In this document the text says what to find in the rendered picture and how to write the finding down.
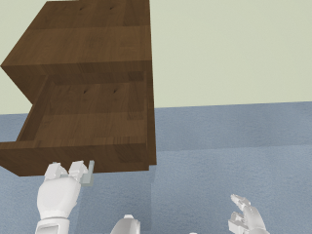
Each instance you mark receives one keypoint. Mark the drawer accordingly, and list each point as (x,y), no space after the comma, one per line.
(100,117)

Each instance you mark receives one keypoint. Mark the left robot forearm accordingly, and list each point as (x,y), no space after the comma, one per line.
(53,225)

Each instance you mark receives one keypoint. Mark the robot right hand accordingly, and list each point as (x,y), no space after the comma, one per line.
(250,219)

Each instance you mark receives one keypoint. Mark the robot left hand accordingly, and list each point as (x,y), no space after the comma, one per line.
(57,195)

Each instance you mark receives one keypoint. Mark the left robot shin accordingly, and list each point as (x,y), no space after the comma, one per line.
(128,216)

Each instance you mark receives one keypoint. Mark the robot left thigh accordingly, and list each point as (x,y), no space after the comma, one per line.
(127,225)

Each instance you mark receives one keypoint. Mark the handle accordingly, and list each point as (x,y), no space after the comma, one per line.
(87,179)

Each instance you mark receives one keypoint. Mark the cabinet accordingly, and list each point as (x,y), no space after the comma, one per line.
(86,36)

